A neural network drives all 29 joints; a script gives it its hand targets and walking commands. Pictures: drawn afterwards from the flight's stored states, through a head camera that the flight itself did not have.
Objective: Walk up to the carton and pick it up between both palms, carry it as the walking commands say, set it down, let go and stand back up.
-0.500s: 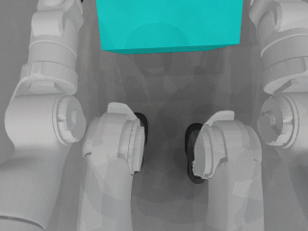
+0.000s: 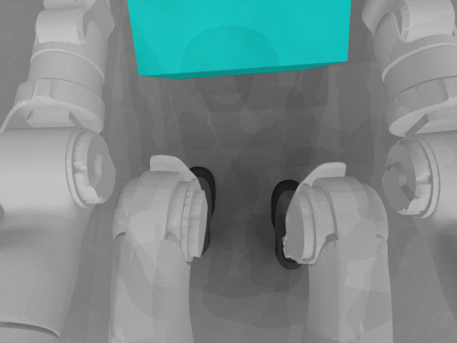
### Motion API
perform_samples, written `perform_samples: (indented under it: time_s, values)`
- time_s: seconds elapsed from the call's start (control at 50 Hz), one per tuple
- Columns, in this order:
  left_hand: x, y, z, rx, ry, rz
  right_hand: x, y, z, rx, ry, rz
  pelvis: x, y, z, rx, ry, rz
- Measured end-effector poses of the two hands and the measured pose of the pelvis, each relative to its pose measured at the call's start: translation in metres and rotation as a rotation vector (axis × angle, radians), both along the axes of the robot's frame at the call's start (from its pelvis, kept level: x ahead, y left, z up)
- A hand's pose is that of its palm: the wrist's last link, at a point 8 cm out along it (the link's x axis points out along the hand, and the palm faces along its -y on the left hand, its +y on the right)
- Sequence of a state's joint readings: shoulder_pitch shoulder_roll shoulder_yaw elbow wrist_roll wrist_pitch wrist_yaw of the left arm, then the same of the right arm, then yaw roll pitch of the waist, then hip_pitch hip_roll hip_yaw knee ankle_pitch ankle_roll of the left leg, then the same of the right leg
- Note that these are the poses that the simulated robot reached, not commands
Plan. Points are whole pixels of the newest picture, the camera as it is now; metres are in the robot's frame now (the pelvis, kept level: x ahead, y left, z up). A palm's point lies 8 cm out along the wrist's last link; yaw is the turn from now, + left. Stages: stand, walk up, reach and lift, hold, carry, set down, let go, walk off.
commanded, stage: set down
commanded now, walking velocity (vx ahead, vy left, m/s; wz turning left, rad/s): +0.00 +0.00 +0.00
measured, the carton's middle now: out of the picture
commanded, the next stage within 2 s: let go in 1.68 s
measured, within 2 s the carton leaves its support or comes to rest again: neither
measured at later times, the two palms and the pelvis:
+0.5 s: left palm out of the picture +0.55 +0.25 -0.11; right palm out of the picture +0.58 -0.13 -0.10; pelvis -0.01 +0.00 +0.02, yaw +0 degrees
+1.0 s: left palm out of the picture +0.55 +0.26 +0.03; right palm out of the picture +0.58 -0.14 +0.04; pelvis -0.03 +0.01 +0.14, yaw +0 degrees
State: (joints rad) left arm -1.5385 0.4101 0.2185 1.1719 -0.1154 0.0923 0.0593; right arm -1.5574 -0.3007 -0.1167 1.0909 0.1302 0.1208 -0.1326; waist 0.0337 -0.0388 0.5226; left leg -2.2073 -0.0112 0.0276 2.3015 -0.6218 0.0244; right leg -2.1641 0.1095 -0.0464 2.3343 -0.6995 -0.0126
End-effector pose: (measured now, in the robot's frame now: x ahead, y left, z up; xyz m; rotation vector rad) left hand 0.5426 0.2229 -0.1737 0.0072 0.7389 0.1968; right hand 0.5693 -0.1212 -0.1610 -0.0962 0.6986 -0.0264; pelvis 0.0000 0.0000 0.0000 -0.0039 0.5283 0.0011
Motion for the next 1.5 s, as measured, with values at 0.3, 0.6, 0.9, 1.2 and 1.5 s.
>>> perform_samples:
  time_s: [0.3, 0.6, 0.9, 1.2, 1.5]
  values:
    - [-0.003, 0.033, 0.012, 0.012, -0.025, 0.046, 0.002, -0.010, 0.009, -0.004, -0.016, 0.000, -0.007, 0.002, 0.000, -0.002, 0.000, -0.001]
    - [0.006, 0.027, 0.084, 0.005, -0.089, 0.009, 0.012, -0.011, 0.088, -0.014, -0.069, -0.029, -0.014, 0.005, 0.046, -0.017, -0.018, 0.011]
    - [0.005, 0.041, 0.171, 0.005, -0.100, 0.011, 0.012, -0.011, 0.171, -0.016, -0.064, -0.033, -0.024, 0.005, 0.116, -0.025, -0.008, 0.025]
    - [0.002, 0.038, 0.266, 0.014, -0.091, 0.000, 0.008, -0.025, 0.263, -0.003, -0.062, -0.036, -0.025, 0.004, 0.202, -0.014, -0.016, 0.023]
    - [0.000, 0.045, 0.357, 0.004, -0.094, 0.008, 0.009, -0.018, 0.353, -0.005, -0.064, -0.010, -0.020, 0.000, 0.283, -0.004, -0.051, 0.027]
